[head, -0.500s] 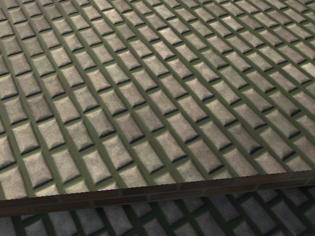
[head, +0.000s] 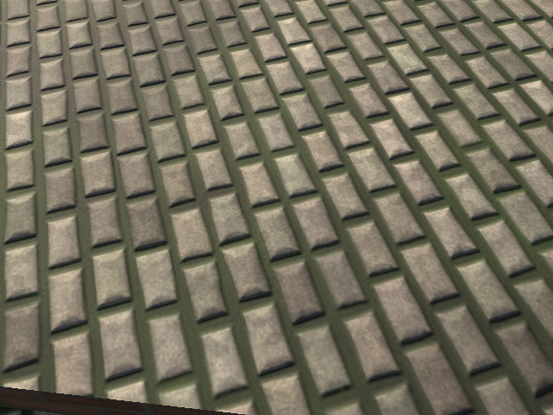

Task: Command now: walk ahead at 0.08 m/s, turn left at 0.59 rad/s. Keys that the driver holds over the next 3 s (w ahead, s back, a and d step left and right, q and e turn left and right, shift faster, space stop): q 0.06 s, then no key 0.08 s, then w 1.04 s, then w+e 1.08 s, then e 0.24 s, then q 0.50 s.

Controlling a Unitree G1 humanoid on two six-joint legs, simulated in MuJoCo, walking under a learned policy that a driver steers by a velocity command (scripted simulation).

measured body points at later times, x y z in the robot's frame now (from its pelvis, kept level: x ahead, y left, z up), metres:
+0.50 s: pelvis +0.06 +0.00 +0.02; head +0.06 +0.02 +0.47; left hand +0.11 +0.28 -0.11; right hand +0.14 -0.25 -0.10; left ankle -0.01 +0.09 -0.73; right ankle +0.11 -0.11 -0.68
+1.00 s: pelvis +0.25 -0.01 +0.01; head +0.27 -0.02 +0.46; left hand +0.13 +0.20 -0.12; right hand +0.45 -0.18 -0.10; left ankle +0.28 +0.10 -0.45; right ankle +0.20 -0.09 -0.73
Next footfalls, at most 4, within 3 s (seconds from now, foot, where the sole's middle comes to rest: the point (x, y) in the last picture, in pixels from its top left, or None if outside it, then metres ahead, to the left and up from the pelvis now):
0.36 left None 0.03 0.09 -0.76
0.74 right None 0.24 -0.09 -0.76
1.20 left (225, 345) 0.55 0.12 -0.60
1.80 right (287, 234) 0.83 -0.03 -0.60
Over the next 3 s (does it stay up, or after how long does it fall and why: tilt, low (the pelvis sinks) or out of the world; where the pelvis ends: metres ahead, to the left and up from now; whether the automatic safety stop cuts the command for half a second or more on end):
stays up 1.13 -0.03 0.17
